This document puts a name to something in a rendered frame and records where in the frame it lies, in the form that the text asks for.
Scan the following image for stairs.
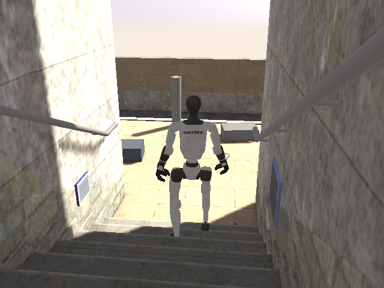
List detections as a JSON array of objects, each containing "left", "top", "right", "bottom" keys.
[{"left": 0, "top": 217, "right": 281, "bottom": 288}]

